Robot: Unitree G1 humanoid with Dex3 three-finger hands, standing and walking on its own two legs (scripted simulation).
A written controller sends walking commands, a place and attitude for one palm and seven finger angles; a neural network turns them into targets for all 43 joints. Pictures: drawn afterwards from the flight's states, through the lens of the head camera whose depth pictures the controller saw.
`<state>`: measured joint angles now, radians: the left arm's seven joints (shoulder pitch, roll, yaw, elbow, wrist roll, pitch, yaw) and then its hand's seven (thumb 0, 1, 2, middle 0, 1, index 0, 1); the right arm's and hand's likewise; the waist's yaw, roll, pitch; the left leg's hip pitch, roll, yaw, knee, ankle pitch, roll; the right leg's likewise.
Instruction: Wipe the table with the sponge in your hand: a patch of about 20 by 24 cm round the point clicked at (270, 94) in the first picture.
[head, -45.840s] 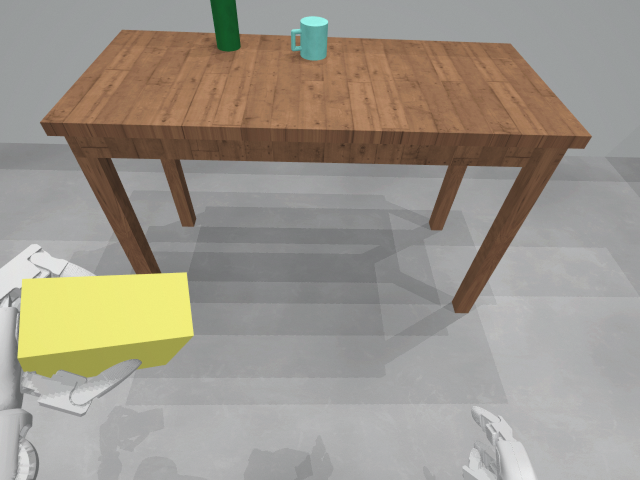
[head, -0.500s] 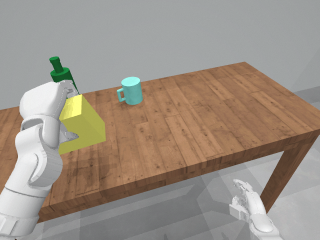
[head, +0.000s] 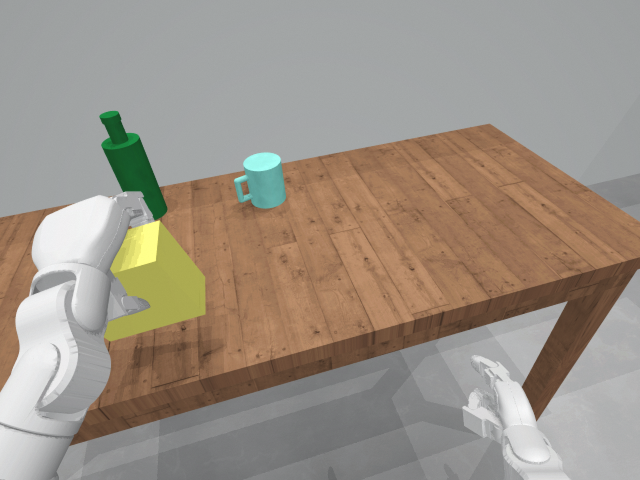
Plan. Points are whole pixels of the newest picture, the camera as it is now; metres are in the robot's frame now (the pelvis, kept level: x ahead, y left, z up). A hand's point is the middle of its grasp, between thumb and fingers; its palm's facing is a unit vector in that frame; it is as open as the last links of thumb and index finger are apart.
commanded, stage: bring the sponge back beside the body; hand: left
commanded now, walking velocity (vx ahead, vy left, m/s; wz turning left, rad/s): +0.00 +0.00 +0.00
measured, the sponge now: (142, 293) +0.26 +0.28 +0.13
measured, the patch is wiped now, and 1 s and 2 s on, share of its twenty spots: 1.00 1.00 1.00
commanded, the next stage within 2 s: step back with the hand held close in 1.22 s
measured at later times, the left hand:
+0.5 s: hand (113, 288) +0.22 +0.27 +0.19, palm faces +0.28 -0.19 -0.94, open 10.1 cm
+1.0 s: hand (88, 319) +0.19 +0.28 +0.18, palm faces +0.28 -0.15 -0.95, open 10.1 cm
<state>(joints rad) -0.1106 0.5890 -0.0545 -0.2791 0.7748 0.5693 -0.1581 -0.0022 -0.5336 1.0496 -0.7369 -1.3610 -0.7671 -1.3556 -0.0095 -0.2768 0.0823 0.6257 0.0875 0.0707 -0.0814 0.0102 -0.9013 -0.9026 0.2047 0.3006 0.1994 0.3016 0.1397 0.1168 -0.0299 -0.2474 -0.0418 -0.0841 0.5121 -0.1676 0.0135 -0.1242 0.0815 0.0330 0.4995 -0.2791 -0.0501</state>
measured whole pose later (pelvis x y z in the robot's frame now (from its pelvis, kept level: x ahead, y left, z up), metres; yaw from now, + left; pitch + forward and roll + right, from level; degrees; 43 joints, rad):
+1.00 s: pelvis -0.01 +0.00 +0.00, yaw +0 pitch -8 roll -1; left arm 0.21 0.60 0.02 -0.52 0.75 0.49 -0.07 0.00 -0.54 1.05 -0.74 -1.36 -0.77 -1.35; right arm 0.01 -0.26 0.08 0.61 0.07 0.04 -0.09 0.01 -0.90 -0.90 0.21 0.30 0.20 0.30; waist 0.17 0.12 -0.03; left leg -0.23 -0.03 -0.09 0.54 -0.18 0.01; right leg -0.10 0.09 0.03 0.50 -0.28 -0.05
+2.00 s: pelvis -0.05 +0.03 -0.02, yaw +1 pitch +1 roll -3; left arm 0.46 0.46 0.45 -0.71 -0.06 -0.13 0.12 -0.01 -0.55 1.06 -0.74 -1.37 -0.77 -1.36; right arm 0.21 -0.22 0.03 0.58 0.01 -0.02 -0.07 0.01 -0.90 -0.90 0.21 0.30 0.20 0.30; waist -0.02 0.00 -0.03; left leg -0.48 -0.05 -0.08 0.72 -0.25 0.04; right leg -0.39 0.06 -0.01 0.64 -0.27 -0.01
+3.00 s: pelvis -0.31 -0.03 -0.01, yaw +2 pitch +1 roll +2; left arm 0.43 0.47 0.44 -0.62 -0.07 -0.12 0.10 -0.01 -0.56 1.07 -0.75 -1.38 -0.78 -1.37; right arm 0.25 -0.24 -0.01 0.62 0.04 -0.04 -0.05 0.01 -0.90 -0.90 0.21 0.30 0.20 0.30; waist -0.05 -0.05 -0.10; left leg -0.42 0.02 0.01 1.13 -0.37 0.01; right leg -0.49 0.00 -0.03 0.62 -0.15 -0.05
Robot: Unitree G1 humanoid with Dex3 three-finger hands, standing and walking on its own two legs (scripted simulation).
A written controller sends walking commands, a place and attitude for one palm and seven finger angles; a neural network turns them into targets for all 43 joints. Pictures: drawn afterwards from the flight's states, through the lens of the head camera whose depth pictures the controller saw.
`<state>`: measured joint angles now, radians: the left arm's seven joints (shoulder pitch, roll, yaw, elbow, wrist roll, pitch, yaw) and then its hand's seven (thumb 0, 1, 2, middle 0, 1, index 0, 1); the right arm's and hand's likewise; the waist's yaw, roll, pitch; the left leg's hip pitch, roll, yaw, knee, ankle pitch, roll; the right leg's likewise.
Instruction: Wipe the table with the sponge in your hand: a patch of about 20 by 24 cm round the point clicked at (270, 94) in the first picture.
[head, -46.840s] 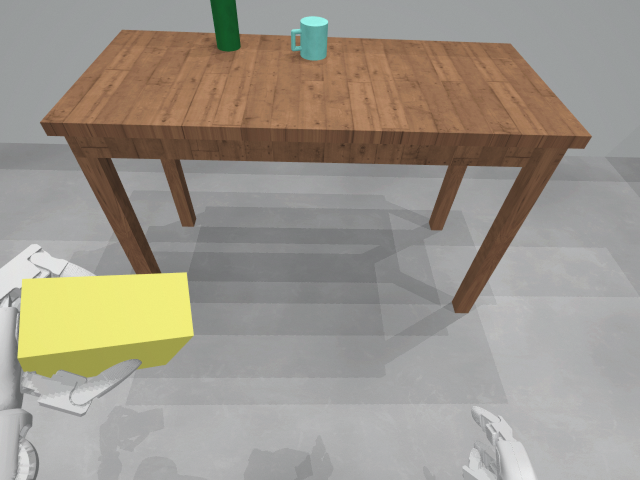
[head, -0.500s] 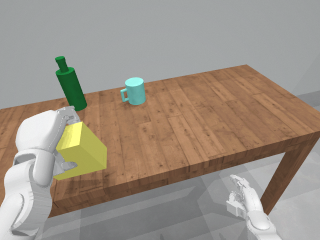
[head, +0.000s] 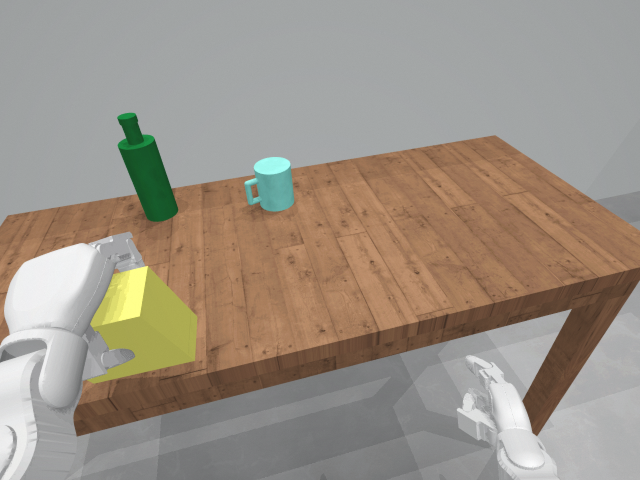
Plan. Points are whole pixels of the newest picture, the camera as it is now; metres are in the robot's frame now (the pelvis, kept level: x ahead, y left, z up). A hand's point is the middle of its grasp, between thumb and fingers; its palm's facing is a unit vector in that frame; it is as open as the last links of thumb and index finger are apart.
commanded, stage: bring the sponge back beside the body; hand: left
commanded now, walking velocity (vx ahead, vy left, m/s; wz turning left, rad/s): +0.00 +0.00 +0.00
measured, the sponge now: (129, 336) +0.20 +0.28 +0.12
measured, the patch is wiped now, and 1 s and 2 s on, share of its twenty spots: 1.00 1.00 1.00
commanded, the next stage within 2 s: step back with the hand held close in 0.22 s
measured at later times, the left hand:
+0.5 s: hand (126, 285) +0.22 +0.26 +0.19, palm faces +0.40 -0.77 -0.50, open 10.1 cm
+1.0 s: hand (81, 311) +0.16 +0.26 +0.21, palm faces +0.42 -0.81 -0.41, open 10.1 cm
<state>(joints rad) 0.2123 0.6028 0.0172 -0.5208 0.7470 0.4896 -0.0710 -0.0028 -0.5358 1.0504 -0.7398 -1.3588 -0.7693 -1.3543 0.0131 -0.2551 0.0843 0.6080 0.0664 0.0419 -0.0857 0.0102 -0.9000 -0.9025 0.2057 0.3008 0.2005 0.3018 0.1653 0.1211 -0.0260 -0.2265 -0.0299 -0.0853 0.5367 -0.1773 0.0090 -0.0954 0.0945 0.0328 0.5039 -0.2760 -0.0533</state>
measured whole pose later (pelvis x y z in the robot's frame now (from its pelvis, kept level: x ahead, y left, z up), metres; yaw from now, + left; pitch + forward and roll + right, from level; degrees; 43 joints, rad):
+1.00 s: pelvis -0.04 +0.03 -0.02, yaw +2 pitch +1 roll -3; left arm 0.46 0.46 0.45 -0.71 -0.06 -0.13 0.12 -0.01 -0.55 1.06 -0.74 -1.37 -0.77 -1.36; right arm 0.21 -0.22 0.03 0.58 0.01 -0.02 -0.07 0.01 -0.90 -0.90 0.21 0.30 0.20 0.30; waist -0.02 0.00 -0.03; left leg -0.48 -0.05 -0.08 0.72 -0.25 0.04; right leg -0.39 0.06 -0.01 0.64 -0.27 -0.01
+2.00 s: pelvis -0.30 -0.03 -0.01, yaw +3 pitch +1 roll +2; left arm 0.43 0.47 0.44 -0.62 -0.07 -0.12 0.10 -0.01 -0.56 1.07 -0.75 -1.38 -0.78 -1.37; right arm 0.25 -0.24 -0.01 0.62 0.04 -0.04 -0.05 0.01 -0.90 -0.90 0.21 0.30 0.20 0.30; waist -0.05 -0.05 -0.10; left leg -0.42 0.02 0.01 1.13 -0.37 0.01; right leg -0.49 0.00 -0.03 0.62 -0.15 -0.05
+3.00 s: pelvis -0.42 -0.09 +0.00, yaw +3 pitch -1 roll +0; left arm 0.52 0.40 0.37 -0.74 -0.06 -0.14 0.13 -0.01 -0.56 1.06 -0.75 -1.38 -0.78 -1.37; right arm 0.24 -0.22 0.01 0.62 0.02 -0.06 -0.06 0.01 -0.90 -0.90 0.21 0.30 0.20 0.30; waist 0.01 -0.02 0.01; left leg -0.35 0.05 0.00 0.69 -0.30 0.03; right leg -0.28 0.01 -0.06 0.57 -0.28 -0.04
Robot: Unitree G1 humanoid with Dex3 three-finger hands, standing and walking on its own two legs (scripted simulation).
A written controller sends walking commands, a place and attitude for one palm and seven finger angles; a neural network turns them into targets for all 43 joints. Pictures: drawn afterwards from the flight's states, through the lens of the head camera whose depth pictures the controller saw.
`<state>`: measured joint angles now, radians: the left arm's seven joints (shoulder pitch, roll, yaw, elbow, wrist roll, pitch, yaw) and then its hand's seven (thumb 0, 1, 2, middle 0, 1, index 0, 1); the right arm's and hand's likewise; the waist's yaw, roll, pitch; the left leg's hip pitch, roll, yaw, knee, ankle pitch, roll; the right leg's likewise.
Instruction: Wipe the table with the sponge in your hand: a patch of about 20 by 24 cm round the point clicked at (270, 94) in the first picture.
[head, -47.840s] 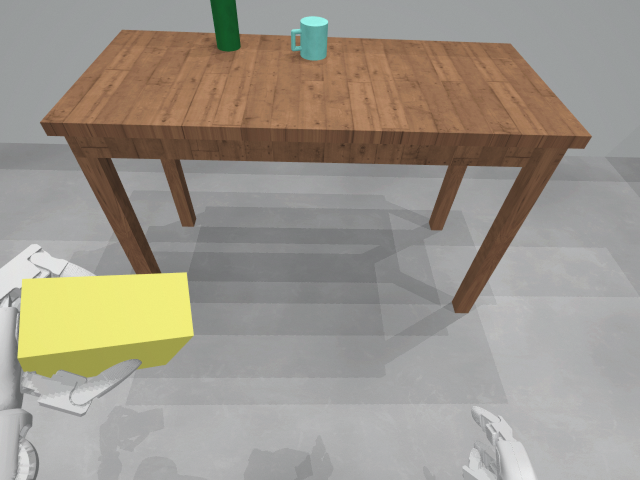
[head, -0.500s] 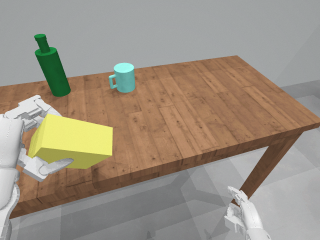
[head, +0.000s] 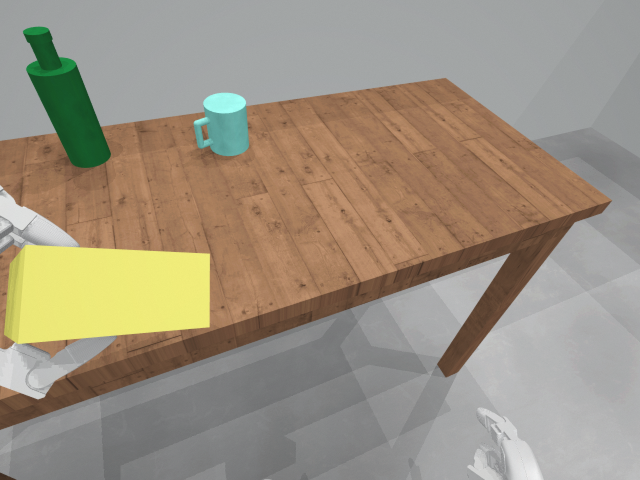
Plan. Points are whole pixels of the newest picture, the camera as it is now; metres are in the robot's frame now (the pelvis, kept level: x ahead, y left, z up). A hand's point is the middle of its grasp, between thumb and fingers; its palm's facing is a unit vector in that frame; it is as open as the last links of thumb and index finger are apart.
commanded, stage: step back with the hand held close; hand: left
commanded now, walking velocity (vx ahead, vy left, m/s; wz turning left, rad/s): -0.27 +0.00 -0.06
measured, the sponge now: (132, 293) +0.23 +0.19 +0.19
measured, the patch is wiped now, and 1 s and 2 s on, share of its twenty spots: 1.00 1.00 1.00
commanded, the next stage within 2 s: stop stepping back and stand still in 0.60 s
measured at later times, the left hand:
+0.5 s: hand out of the picture +0.11 +0.25 +0.23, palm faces +0.42 -0.80 -0.44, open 10.1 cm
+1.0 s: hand out of the picture -0.06 +0.19 +0.24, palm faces +0.40 -0.82 -0.41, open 10.1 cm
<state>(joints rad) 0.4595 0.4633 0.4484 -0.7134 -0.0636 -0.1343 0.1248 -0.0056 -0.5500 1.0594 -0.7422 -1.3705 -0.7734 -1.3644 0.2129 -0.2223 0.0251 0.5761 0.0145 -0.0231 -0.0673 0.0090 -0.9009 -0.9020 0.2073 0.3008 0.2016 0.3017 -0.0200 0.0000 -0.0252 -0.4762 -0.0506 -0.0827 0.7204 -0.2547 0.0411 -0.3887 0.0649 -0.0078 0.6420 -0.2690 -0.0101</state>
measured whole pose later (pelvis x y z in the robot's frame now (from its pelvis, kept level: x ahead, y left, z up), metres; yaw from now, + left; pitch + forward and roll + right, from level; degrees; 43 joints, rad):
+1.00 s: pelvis -0.27 -0.05 +0.00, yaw +1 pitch +1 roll +2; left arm 0.43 0.47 0.44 -0.62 -0.07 -0.12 0.10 -0.01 -0.56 1.07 -0.75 -1.38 -0.78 -1.37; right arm 0.25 -0.24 -0.01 0.62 0.04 -0.04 -0.05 0.01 -0.90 -0.90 0.21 0.30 0.20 0.30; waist -0.05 -0.05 -0.10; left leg -0.42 0.02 0.01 1.13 -0.37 0.01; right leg -0.49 0.00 -0.03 0.62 -0.15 -0.05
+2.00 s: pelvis -0.39 -0.10 +0.01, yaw +2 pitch -1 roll +0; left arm 0.52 0.40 0.37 -0.74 -0.06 -0.14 0.13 -0.01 -0.56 1.06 -0.75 -1.38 -0.78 -1.37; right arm 0.24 -0.22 0.01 0.62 0.02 -0.06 -0.06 0.01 -0.90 -0.90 0.21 0.30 0.20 0.30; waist 0.01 -0.02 0.01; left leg -0.35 0.05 0.00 0.69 -0.30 0.03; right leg -0.28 0.01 -0.06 0.57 -0.28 -0.04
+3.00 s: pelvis -0.39 -0.07 +0.02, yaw +1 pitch -1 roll -1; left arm 0.40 0.39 0.41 -0.60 -0.06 -0.15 0.16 -0.01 -0.56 1.06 -0.75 -1.39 -0.78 -1.38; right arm 0.18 -0.20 0.02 0.62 0.02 -0.05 -0.06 0.01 -0.90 -0.90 0.21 0.30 0.20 0.30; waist 0.00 0.02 0.02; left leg -0.26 0.04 0.01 0.50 -0.22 -0.01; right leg -0.20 0.01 -0.02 0.43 -0.20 0.01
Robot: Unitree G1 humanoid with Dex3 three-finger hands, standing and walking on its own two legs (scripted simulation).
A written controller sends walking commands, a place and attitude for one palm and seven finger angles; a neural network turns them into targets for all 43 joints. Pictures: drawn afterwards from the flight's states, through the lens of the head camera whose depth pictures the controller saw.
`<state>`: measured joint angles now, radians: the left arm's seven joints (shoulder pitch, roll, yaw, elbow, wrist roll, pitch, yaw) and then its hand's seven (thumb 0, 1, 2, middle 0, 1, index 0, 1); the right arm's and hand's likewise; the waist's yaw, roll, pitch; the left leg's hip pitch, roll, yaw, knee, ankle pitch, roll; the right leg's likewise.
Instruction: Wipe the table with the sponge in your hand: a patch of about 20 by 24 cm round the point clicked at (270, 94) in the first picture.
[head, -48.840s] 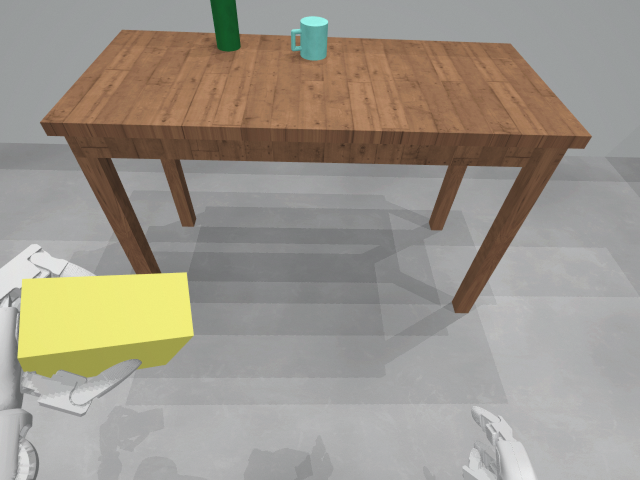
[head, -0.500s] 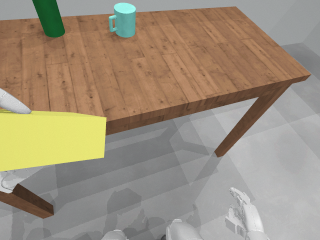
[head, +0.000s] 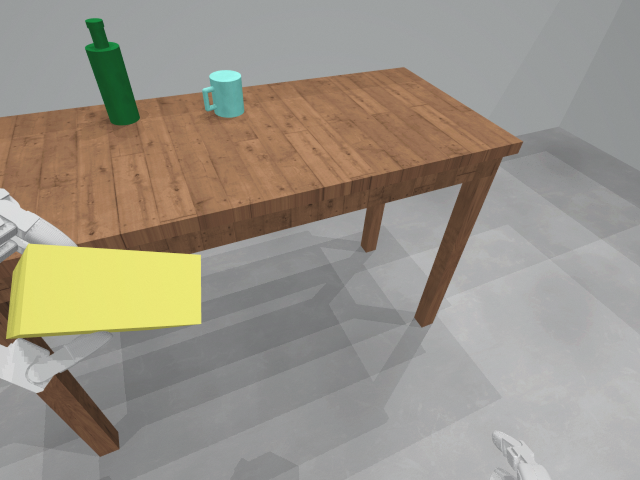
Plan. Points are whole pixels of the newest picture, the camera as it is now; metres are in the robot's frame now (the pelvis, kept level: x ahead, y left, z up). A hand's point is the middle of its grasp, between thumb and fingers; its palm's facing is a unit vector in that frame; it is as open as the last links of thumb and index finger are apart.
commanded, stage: stop stepping back and stand still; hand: left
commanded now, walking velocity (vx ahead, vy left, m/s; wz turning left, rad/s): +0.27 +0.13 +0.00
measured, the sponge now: (128, 296) +0.24 +0.19 +0.19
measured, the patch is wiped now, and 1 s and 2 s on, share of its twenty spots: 1.00 1.00 1.00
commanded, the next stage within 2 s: stand and wait in 1.74 s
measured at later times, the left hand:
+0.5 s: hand (11, 476) +0.09 +0.20 +0.21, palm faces +0.37 -0.84 -0.40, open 10.1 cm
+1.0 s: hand out of the picture +0.07 +0.16 +0.23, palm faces +0.38 -0.84 -0.39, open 10.1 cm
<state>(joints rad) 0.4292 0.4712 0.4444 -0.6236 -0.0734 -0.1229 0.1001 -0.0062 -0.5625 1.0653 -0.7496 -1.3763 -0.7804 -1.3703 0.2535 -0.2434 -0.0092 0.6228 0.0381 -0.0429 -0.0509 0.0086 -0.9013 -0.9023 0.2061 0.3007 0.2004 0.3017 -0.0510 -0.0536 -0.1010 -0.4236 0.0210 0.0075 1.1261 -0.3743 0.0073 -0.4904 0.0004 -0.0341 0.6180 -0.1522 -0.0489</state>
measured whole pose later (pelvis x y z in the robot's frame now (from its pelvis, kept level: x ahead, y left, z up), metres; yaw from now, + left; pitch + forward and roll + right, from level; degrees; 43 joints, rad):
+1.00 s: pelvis -0.12 -0.06 +0.01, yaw +1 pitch -1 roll +0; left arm 0.52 0.40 0.37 -0.74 -0.06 -0.14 0.13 -0.01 -0.56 1.06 -0.75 -1.38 -0.78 -1.37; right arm 0.24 -0.22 0.01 0.62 0.02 -0.06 -0.06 0.01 -0.90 -0.90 0.21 0.30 0.20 0.30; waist 0.01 -0.02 0.01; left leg -0.35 0.05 0.00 0.69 -0.30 0.03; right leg -0.28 0.01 -0.06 0.57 -0.28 -0.04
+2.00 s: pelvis -0.12 -0.03 +0.02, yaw +0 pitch -1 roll -1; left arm 0.40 0.39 0.41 -0.60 -0.06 -0.15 0.16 -0.01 -0.56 1.06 -0.75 -1.39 -0.78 -1.38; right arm 0.18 -0.20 0.02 0.62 0.02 -0.05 -0.06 0.01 -0.90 -0.90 0.21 0.30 0.20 0.30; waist 0.00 0.02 0.02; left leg -0.26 0.04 0.01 0.50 -0.22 -0.01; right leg -0.20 0.01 -0.02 0.43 -0.20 0.01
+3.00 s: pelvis -0.11 -0.03 +0.02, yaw +0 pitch -1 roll -1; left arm 0.41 0.37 0.38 -0.58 -0.06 -0.13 0.16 -0.01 -0.56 1.06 -0.75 -1.39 -0.78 -1.38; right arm 0.16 -0.20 0.02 0.61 0.02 -0.05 -0.06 0.01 -0.90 -0.90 0.21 0.30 0.20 0.30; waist 0.01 0.02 0.03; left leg -0.26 0.04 0.01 0.50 -0.23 -0.01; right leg -0.20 0.01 -0.02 0.43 -0.21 0.01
